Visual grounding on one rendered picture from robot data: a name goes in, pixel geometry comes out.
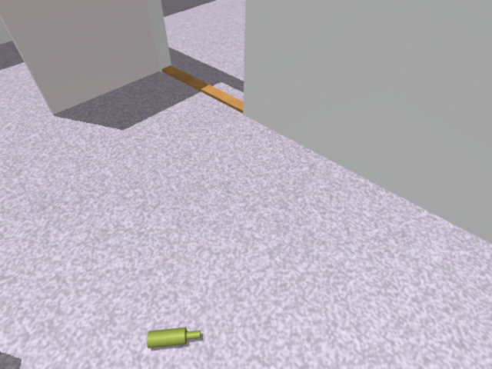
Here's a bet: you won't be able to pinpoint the bottle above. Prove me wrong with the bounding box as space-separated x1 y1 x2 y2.
147 327 201 348

